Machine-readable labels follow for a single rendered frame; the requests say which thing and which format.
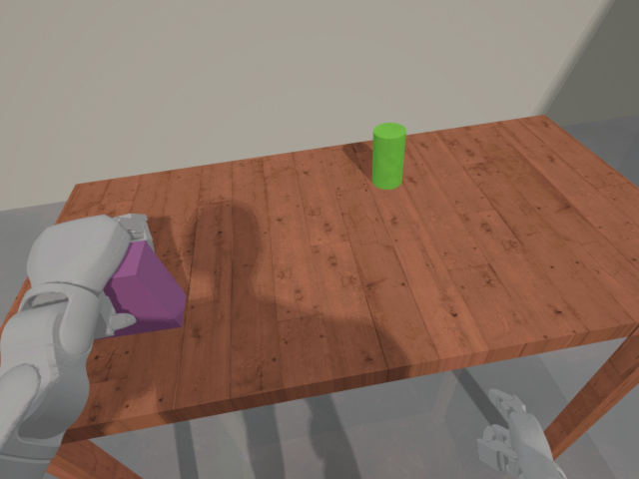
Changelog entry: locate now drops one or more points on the left robot hand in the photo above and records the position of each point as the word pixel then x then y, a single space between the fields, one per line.
pixel 86 252

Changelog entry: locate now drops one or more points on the table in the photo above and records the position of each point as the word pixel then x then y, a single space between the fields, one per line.
pixel 302 278

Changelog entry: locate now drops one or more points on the right robot forearm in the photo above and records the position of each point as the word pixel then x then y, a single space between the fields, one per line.
pixel 537 467

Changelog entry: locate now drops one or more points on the left robot forearm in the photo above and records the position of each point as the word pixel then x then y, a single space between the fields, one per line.
pixel 44 385

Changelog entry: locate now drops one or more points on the sponge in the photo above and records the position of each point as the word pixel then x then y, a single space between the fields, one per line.
pixel 143 287

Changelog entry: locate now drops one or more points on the right robot hand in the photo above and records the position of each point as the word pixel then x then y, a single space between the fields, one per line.
pixel 500 448

